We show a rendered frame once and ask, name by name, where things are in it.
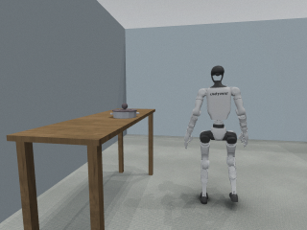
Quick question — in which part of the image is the left robot forearm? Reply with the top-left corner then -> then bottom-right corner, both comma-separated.
186,108 -> 198,134

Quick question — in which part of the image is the knob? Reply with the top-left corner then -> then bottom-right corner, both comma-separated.
122,103 -> 128,109

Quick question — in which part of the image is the right robot forearm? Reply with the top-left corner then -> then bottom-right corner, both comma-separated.
238,109 -> 248,133

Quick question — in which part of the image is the right robot upper arm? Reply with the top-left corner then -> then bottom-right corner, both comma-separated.
229,87 -> 246,116

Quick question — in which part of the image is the robot right foot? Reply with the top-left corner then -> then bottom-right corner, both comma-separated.
229,192 -> 238,202

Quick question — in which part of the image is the left robot upper arm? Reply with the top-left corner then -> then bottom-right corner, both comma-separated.
193,88 -> 207,117

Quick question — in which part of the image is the lid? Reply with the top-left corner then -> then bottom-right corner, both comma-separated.
112,108 -> 137,112

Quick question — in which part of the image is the robot right hand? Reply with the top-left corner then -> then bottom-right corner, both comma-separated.
238,132 -> 248,147

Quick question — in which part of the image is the robot left hand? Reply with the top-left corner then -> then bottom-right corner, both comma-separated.
184,132 -> 193,149

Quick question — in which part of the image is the robot torso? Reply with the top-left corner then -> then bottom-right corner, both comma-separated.
206,85 -> 231,141

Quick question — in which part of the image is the pot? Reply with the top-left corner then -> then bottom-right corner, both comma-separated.
110,111 -> 140,119

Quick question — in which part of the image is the table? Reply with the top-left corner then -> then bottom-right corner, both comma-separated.
6,108 -> 155,230

